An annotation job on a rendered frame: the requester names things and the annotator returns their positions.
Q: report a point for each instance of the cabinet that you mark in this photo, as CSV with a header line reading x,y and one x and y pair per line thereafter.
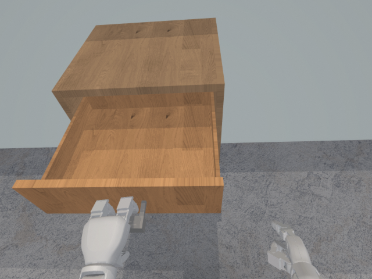
x,y
176,56

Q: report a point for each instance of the right robot hand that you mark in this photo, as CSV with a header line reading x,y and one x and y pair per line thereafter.
x,y
283,256

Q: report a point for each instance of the drawer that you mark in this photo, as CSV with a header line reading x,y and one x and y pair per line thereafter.
x,y
158,148

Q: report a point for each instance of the robot right forearm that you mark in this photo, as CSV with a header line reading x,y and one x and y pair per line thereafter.
x,y
303,270

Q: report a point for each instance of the left robot hand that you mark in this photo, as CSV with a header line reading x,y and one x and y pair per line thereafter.
x,y
105,235

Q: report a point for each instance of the handle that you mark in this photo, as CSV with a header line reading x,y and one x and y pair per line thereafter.
x,y
138,223

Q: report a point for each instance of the robot left forearm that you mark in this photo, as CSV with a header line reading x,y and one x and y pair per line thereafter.
x,y
98,271

